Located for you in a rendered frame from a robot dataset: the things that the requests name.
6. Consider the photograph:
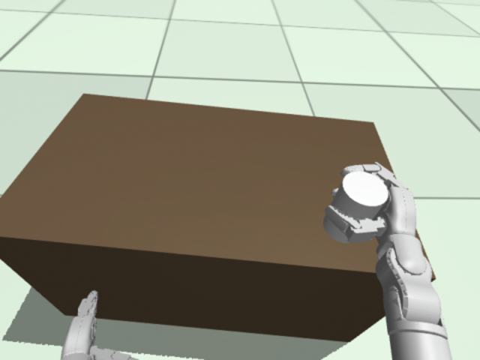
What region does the can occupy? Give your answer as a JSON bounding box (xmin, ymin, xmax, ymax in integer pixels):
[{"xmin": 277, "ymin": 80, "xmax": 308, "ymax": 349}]
[{"xmin": 323, "ymin": 171, "xmax": 389, "ymax": 243}]

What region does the left robot hand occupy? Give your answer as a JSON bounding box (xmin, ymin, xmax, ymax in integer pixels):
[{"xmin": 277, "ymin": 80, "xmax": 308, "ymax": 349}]
[{"xmin": 61, "ymin": 290, "xmax": 139, "ymax": 360}]

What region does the right robot arm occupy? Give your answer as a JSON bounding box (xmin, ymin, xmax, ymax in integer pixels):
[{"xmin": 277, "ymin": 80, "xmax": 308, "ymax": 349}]
[{"xmin": 376, "ymin": 234, "xmax": 452, "ymax": 360}]

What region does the right robot hand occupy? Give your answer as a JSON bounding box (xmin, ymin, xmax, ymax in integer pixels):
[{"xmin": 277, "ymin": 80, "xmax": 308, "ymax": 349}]
[{"xmin": 325, "ymin": 162, "xmax": 416, "ymax": 244}]

